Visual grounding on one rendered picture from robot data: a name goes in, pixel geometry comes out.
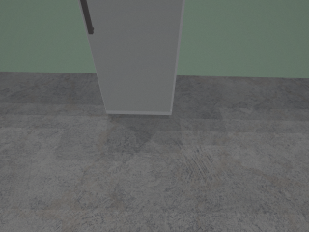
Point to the fridge door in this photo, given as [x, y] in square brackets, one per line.
[134, 47]

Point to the handle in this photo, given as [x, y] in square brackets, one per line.
[87, 17]

